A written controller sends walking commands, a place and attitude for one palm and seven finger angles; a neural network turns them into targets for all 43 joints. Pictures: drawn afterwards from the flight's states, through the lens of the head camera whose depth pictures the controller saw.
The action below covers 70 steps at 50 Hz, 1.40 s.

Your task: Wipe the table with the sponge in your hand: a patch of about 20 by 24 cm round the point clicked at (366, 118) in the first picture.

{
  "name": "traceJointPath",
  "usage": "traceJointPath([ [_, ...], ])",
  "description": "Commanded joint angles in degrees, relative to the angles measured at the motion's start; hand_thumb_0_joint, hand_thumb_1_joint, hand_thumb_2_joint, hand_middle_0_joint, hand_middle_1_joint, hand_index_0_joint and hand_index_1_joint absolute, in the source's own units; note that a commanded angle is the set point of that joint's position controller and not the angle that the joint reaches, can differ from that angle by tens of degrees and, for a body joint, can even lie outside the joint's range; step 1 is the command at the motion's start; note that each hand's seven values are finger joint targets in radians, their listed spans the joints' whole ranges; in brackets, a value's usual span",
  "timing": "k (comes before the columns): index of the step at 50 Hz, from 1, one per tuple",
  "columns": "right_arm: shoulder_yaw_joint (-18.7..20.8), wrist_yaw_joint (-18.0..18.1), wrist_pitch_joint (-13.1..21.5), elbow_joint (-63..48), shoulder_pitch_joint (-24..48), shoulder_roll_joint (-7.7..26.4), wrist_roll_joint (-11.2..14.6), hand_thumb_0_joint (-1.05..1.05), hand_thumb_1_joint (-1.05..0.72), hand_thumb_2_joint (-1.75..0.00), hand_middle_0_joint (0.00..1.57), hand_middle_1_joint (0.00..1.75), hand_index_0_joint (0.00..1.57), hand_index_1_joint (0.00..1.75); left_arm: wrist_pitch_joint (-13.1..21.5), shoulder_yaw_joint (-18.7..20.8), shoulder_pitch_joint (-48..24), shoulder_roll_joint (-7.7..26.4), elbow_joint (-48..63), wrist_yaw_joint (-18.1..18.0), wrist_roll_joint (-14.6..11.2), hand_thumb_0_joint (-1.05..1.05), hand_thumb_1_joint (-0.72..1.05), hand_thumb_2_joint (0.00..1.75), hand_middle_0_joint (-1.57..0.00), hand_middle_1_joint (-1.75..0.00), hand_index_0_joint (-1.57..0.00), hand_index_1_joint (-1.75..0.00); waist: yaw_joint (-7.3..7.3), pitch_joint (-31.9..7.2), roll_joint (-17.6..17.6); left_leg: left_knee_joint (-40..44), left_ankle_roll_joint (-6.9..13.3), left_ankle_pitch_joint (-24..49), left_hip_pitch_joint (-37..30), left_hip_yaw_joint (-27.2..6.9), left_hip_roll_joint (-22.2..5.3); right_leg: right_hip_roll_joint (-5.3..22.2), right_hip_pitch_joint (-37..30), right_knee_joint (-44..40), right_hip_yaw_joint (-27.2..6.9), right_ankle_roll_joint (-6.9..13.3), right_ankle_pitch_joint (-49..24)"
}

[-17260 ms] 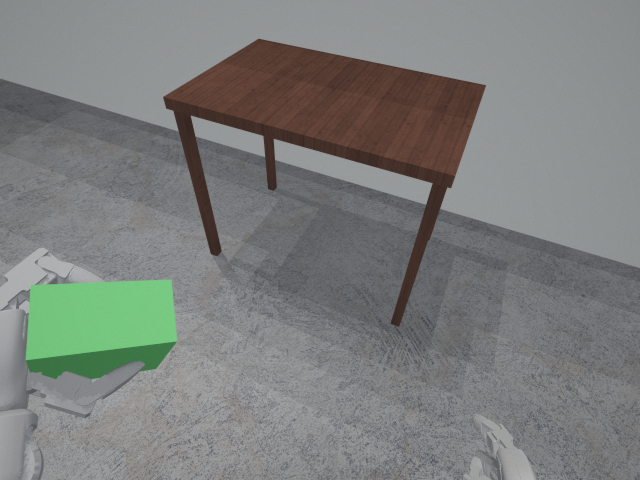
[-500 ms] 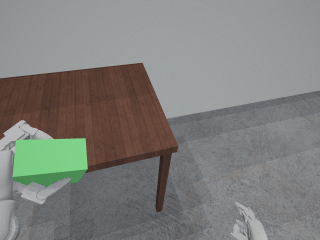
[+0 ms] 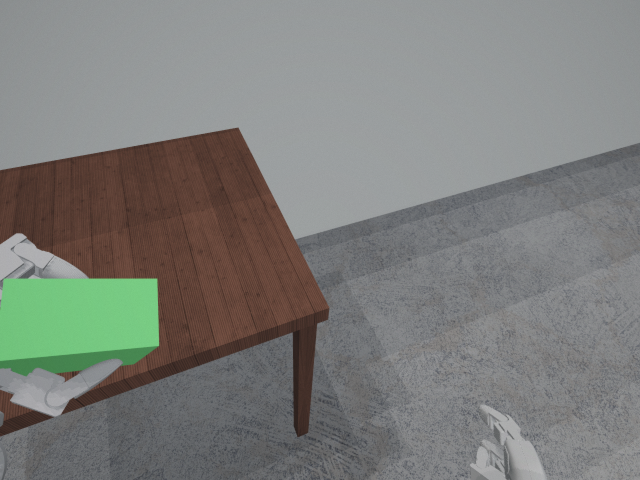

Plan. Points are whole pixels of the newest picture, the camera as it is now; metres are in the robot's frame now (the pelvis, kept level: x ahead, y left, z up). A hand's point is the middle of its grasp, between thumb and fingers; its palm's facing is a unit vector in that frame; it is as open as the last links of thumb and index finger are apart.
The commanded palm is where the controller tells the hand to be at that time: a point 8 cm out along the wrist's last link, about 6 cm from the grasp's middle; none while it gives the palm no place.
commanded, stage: shuffle to correct the standing spot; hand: left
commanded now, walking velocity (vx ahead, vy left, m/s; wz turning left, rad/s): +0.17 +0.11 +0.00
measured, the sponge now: (101, 327) +0.23 +0.22 +0.15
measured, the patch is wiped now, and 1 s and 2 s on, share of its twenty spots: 0.00 0.00 0.00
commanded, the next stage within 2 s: come to a stop and stand still in 0.54 s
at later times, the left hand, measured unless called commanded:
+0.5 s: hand (30, 290) +0.24 +0.27 +0.19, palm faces +0.34 -0.82 -0.46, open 10.2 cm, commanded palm +0.19 +0.31 +0.19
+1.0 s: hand (29, 258) +0.28 +0.29 +0.18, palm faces +0.33 -0.85 -0.41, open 10.2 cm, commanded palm +0.23 +0.33 +0.19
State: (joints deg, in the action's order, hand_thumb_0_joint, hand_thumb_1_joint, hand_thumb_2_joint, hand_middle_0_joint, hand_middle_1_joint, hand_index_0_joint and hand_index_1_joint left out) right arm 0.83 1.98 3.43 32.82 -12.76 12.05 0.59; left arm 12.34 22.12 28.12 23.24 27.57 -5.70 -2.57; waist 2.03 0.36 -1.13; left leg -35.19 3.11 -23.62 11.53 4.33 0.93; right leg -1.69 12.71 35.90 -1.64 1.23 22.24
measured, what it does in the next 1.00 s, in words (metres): steps on the spot: left foot, then right foot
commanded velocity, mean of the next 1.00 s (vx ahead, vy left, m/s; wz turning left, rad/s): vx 0.10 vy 0.00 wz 0.00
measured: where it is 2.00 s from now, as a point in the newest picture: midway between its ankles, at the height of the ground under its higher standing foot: outside the picture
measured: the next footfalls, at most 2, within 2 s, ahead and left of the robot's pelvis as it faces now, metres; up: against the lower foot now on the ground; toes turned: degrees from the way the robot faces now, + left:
left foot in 0.20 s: +0.11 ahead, +0.17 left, +0.00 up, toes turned -3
right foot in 0.46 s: +0.08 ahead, -0.05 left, +0.00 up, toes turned -3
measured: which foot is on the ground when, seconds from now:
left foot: down 0.00-0.08, up 0.10-0.18, down 0.20-1.00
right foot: down 0.00-0.20, up 0.22-0.44, down 0.46-1.00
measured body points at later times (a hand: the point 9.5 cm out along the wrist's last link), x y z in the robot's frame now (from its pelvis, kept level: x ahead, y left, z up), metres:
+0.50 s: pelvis +0.02 +0.04 +0.00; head +0.02 +0.04 +0.45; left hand +0.22 +0.31 +0.21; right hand +0.17 -0.17 -0.09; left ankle +0.04 +0.12 -0.72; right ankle +0.03 -0.05 -0.73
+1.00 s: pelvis +0.06 +0.06 +0.01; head +0.06 +0.07 +0.46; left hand +0.26 +0.34 +0.20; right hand +0.21 -0.17 -0.07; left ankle +0.07 +0.17 -0.73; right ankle +0.04 -0.04 -0.73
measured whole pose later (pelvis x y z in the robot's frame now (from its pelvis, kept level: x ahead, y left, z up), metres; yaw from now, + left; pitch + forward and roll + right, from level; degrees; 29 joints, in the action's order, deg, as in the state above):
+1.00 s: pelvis +0.06 +0.06 +0.01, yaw -3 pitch +0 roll -1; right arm -1.8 2.5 4.8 33.9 -12.4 9.3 0.5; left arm 9.9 20.9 28.0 22.3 27.9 -6.5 -2.8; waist 0.1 0.2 -0.5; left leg -27.4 0.4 -13.6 13.6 0.9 -0.7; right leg -1.1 10.8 25.0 3.4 1.4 13.9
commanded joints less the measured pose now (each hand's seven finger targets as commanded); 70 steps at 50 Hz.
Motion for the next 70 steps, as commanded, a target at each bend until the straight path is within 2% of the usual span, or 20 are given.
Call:
traceJointPath([
  [1,2.58,0.19,3.06,-8.74,5.06,6.78,0.72,0.0,-0.9,-0.9,0.2,0.3,0.2,0.3,4.08,8.22,-3.02,10.17,12.4,-1.96,-0.51,0.0,0.1,1.3,-1.2,-1.6,-1.2,-1.6,-2.5,-9.94,-1.31,-9.88,-0.3,34.85,6.19,-2.15,-3.43,7.49,-13.17,-6.78,-7.09,5.39,-39.32],
  [4,2.6,-0.91,2.86,-8.74,5.55,6.58,0.99,0.0,-0.9,-0.9,0.2,0.3,0.2,0.3,5.91,8.28,-3.95,9.98,11.19,-2.51,-0.89,0.0,0.1,1.3,-1.2,-1.6,-1.2,-1.6,-4.81,-5.04,-6.26,-23.11,-1.04,-7.05,25.99,-8.3,-1.62,21.62,-17.56,-10.19,-23.53,13.32,-45.87],
  [8,1.56,-0.31,2.56,-6.4,4.27,4.86,0.55,0.0,-0.9,-0.9,0.2,0.3,0.2,0.3,5.42,4.23,-10.04,7.02,13.63,-2.45,0.18,0.0,0.1,1.3,-1.2,-1.6,-1.2,-1.6,-0.25,-6.19,4.34,5.91,-0.75,13.06,-6.09,-1.7,1.55,9.16,4.89,-0.85,-3.89,4.19,-26.04],
  [10,3.32,0.19,3.42,-7.63,4.91,7.54,0.17,0.0,-0.9,-0.9,0.2,0.3,0.2,0.3,5.42,3.28,-12.83,7.24,16.22,-2.48,0.62,0.0,0.1,1.3,-1.2,-1.6,-1.2,-1.6,-0.37,-7.21,19.39,16.26,6.99,16.61,-14.95,-25.12,-14.78,0.37,18.79,22.13,2.41,-0.96,4.06],
  [12,2.28,0.34,3.92,-7.69,6.2,5.45,-0.38,0.0,-0.9,-0.9,0.2,0.3,0.2,0.3,4.06,4.63,-14.43,9.68,13.68,-2.04,0.71,0.0,0.1,1.3,-1.2,-1.6,-1.2,-1.6,-1.02,-2.02,13.49,21.06,12.93,10.32,-2.39,-33.44,-18.21,1.81,20.09,34.29,-1.15,-0.67,7.37],
  [14,2.25,0.29,4.99,-6.44,6.42,5.34,-0.14,0.0,-0.9,-0.9,0.2,0.3,0.2,0.3,4.12,4.89,-12.48,8.9,13.81,-1.79,1.19,0.0,0.1,1.3,-1.2,-1.6,-1.2,-1.6,-1.69,-1.16,5.41,19.21,12.32,13.39,1.16,-24.95,-16.43,3.94,20.19,33.84,-0.42,-0.63,4.91],
  [21,0.78,0.11,5.48,-6.67,5.02,5.66,0.15,0.0,-0.9,-0.9,0.2,0.3,0.2,0.3,3.68,7.28,-4.32,8.77,11.02,-1.87,0.78,0.0,0.1,1.3,-1.2,-1.6,-1.2,-1.6,-2.95,-6.95,7.89,10.97,3.92,7.22,15.23,-10.66,-10.19,2.51,-10.21,-7.76,6.88,-0.28,-7.55],
  [25,2.91,0.45,4.64,-6.55,2.8,6.31,0.54,0.0,-0.9,-0.9,0.2,0.3,0.2,0.3,2.25,6.27,-5.99,7.7,5.47,-1.56,-0.65,0.0,0.1,1.3,-1.2,-1.6,-1.2,-1.6,-2.18,-5.27,-18.52,-19.27,-1.63,-4.09,22.95,-3.15,0.38,23.05,-7.84,-23.98,-28.36,11.8,4.95],
  [27,1.8,0.05,4.49,-6.24,5.01,5.88,0.61,0.0,-0.9,-0.9,0.2,0.3,0.2,0.3,2.22,5.3,-9.42,7.2,8.19,-2.0,-0.49,0.0,0.1,1.3,-1.2,-1.6,-1.2,-1.6,-1.76,-2.48,-7.98,-24.24,-1.8,-3.97,24.31,-6.77,-2.85,24.58,-4.87,-22.26,-24.75,14.38,-2.89],
  [31,0.48,1.04,4.6,-5.82,5.75,3.77,-0.41,0.0,-0.9,-0.9,0.2,0.3,0.2,0.3,3.16,3.58,-8.52,6.97,12.85,-3.17,0.74,0.0,0.1,1.3,-1.2,-1.6,-1.2,-1.6,-1.56,-5.83,0.82,6.4,-1.23,9.19,1.05,1.31,0.92,11.59,0.71,-11.44,-1.57,5.77,-14.2],
  [34,2.71,1.44,5.31,-7.27,5.91,7.25,-0.18,0.0,-0.9,-0.9,0.2,0.3,0.2,0.3,3.86,3.54,-9.99,8.22,18.63,-3.35,1.14,0.0,0.1,1.3,-1.2,-1.6,-1.2,-1.6,-2.23,-6.53,14.86,14.9,4.24,27.54,-8.25,-18.39,-13.2,3.17,9.98,7.45,3.59,-0.07,-3.44],
  [36,1.91,1.24,5.02,-7.34,6.62,5.57,-0.89,0.0,-0.9,-0.9,0.2,0.3,0.2,0.3,3.09,5.94,-8.78,10.43,16.66,-2.65,0.99,0.0,0.1,1.3,-1.2,-1.6,-1.2,-1.6,-2.22,-4.44,16.17,18.55,6.18,28.74,-0.5,-23.41,-16.17,3.79,7.67,10.17,2.22,-0.59,5.11],
  [41,1.22,0.49,5.37,-7.52,4.67,5.5,0.25,0.0,-0.9,-0.9,0.2,0.3,0.2,0.3,2.78,7.58,-3.5,9.89,15.27,-2.15,0.17,0.0,0.1,1.3,-1.2,-1.6,-1.2,-1.6,-1.96,-7.9,7.82,9.28,-1.55,29.86,5.12,-10.54,-9.17,4.45,-9.85,-12.75,2.65,0.3,-20.61],
  [50,0.66,2.03,4.25,-7.6,5.72,5.73,0.14,0.0,-0.9,-0.9,0.2,0.3,0.2,0.3,-0.58,2.21,-7.44,6.13,10.55,-2.25,-0.62,0.0,0.1,1.3,-1.2,-1.6,-1.2,-1.6,-1.81,-6.75,3.83,14.11,-2.05,19.46,1.41,-8.96,-7.61,5.51,-6.77,-14.61,-1.18,-0.05,-21.52],
  [51,2.36,1.55,7.59,-6.05,-2.2,8.61,-2.55,0.0,-0.9,-0.9,0.2,0.3,0.2,0.3,4.88,34.73,-63.56,50.0,19.47,-1.6,8.91,0.0,0.1,1.3,-1.2,-1.6,-1.2,-1.6,-4.32,7.03,-3.99,5.83,-0.84,21.22,9.2,-3.18,-7.18,6.42,6.05,-21.15,-3.89,-3.76,-19.36],
  [52,2.11,1.49,6.32,-1.36,2.97,4.49,0.2,0.0,-0.9,-0.9,0.2,0.3,0.2,0.3,2.36,19.45,-53.44,29.41,-1.21,0.35,4.04,0.0,0.1,1.3,-1.2,-1.6,-1.2,-1.6,-1.76,1.54,4.23,6.07,-1.7,16.41,0.98,-5.66,-6.01,11.05,8.34,-19.56,-5.57,3.14,-14.13],
  [53,2.41,0.65,7.25,-4.25,3.35,5.82,-0.24,0.0,-0.9,-0.9,0.2,0.3,0.2,0.3,1.66,9.7,-38.66,16.55,-5.94,1.98,2.29,0.0,0.1,1.3,-1.2,-1.6,-1.2,-1.6,-3.53,-4.53,3.77,7.75,-2.35,15.23,-3.13,-4.8,-4.15,8.23,3.45,-16.63,-8.64,3.21,-18.54],
  [57,2.36,-3.19,7.35,-7.18,4.84,5.63,1.59,0.0,-0.9,-0.9,0.2,0.3,0.2,0.3,2.23,-1.22,-10.97,3.03,4.8,3.08,-0.99,0.0,0.1,1.3,-1.2,-1.6,-1.2,-1.6,-4.74,-12.58,2.7,10.52,-0.42,18.37,-4.29,-4.21,-4.12,7.14,-6.35,-13.31,-5.51,-2.81,-22.52],
  [62,1.52,-1.38,6.51,-7.98,6.76,6.76,0.46,0.0,-0.9,-0.9,0.2,0.3,0.2,0.3,2.72,10.91,-5.61,15.16,11.06,0.18,-0.65,0.0,0.1,1.3,-1.2,-1.6,-1.2,-1.6,-4.37,-6.43,-0.12,11.77,-1.44,11.0,0.47,-5.88,-4.28,7.0,-2.11,-17.14,-4.59,0.21,-10.14],
  [70,1.36,0.83,7.75,-9.22,4.24,6.35,0.68,0.0,-0.9,-0.9,0.2,0.3,0.2,0.3,4.59,9.44,-10.82,13.22,14.44,0.44,-1.18,0.0,0.1,1.3,-1.2,-1.6,-1.2,-1.6,-3.7,-8.2,8.16,12.82,-0.69,19.15,-0.51,-8.36,-6.18,5.87,-5.4,-11.95,-1.7,0.36,-19.4],
])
